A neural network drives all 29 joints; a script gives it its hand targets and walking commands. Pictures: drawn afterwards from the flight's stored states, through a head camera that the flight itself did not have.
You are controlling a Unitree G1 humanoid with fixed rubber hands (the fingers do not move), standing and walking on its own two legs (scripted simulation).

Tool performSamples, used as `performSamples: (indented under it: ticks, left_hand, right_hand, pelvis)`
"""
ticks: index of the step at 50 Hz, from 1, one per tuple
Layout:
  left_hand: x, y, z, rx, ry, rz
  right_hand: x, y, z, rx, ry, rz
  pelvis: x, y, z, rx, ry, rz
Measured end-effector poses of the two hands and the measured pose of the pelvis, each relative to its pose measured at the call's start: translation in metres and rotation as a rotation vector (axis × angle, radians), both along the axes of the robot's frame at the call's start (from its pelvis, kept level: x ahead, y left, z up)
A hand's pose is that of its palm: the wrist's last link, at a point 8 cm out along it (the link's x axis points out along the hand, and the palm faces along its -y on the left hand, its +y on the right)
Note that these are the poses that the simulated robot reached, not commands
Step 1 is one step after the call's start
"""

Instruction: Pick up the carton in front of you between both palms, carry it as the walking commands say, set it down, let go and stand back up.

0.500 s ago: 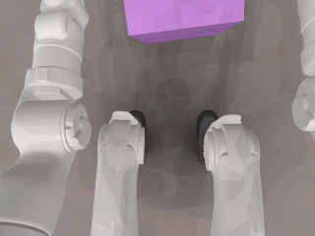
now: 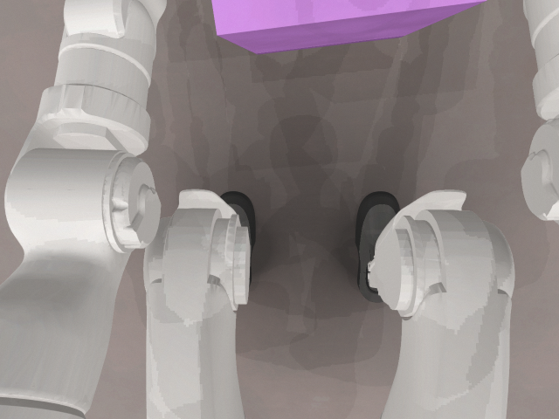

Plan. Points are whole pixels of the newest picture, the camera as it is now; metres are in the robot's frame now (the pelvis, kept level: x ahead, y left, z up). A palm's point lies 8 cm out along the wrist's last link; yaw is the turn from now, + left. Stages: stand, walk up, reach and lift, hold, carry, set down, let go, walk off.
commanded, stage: reach and lift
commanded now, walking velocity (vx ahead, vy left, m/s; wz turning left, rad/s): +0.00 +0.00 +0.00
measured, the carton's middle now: out of the picture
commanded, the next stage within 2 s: none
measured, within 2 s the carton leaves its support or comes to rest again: leaves its support in 0.60 s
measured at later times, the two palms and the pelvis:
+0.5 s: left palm out of the picture +0.57 +0.13 -0.16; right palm out of the picture +0.58 -0.18 -0.16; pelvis +0.00 +0.00 +0.00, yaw -1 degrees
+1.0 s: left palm out of the picture +0.53 +0.12 +0.03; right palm out of the picture +0.52 -0.18 +0.02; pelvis -0.01 +0.01 +0.08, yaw -3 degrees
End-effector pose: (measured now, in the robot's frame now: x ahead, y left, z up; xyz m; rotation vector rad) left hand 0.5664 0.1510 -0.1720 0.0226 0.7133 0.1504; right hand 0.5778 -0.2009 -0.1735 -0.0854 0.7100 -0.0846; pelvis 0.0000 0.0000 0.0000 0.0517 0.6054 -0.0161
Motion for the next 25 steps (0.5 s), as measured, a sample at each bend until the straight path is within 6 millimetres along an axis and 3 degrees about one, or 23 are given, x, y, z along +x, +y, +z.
performSamples:
  ticks: [7, 13, 17, 25]
  left_hand:
    - [-0.001, 0.0, 0.003, -0.013, 0.0, 0.0]
    - [0.003, -0.024, 0.008, -0.042, -0.022, -0.047]
    - [0.002, -0.028, 0.009, -0.037, -0.013, -0.025]
    - [0.001, -0.023, 0.008, -0.074, -0.006, -0.031]
  right_hand:
    - [0.004, 0.016, 0.007, 0.017, -0.011, 0.02]
    - [0.003, 0.021, 0.011, 0.015, 0.002, 0.012]
    - [0.003, 0.021, 0.012, 0.0, 0.01, 0.023]
    - [0.0, 0.024, 0.012, 0.025, 0.028, 0.056]
  pelvis:
    - [-0.003, 0.002, 0.001, -0.004, -0.004, -0.003]
    - [-0.006, 0.004, 0.004, -0.012, -0.011, -0.008]
    - [-0.008, 0.005, 0.006, -0.01, -0.017, -0.007]
    - [-0.001, 0.002, -0.003, -0.011, -0.015, -0.008]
